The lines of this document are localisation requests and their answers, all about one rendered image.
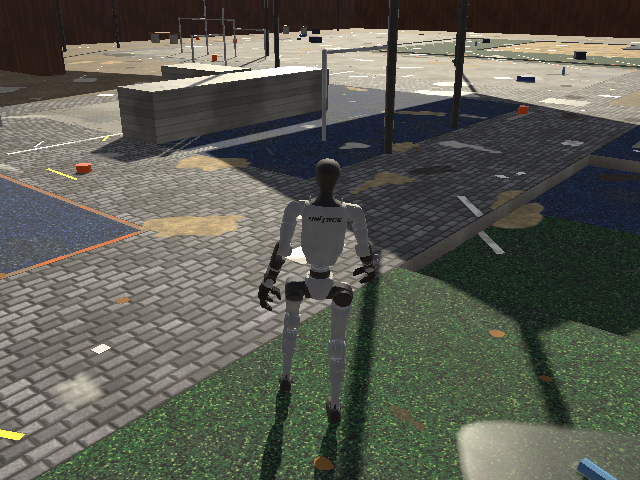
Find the left robot forearm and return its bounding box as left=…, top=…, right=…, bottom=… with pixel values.
left=262, top=241, right=286, bottom=288

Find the right robot upper arm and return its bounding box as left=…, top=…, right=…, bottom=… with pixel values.
left=346, top=203, right=371, bottom=257

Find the right robot hand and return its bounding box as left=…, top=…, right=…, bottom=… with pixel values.
left=353, top=267, right=376, bottom=284

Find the left robot upper arm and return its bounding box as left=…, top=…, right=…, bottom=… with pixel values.
left=276, top=200, right=305, bottom=257

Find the right robot forearm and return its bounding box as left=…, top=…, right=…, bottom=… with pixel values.
left=360, top=242, right=375, bottom=273

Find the left robot thigh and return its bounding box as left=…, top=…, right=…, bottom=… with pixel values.
left=285, top=276, right=306, bottom=330

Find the humanoid robot torso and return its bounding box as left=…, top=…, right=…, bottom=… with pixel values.
left=301, top=196, right=348, bottom=300

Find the left robot hand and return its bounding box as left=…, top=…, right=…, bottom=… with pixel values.
left=258, top=283, right=281, bottom=311

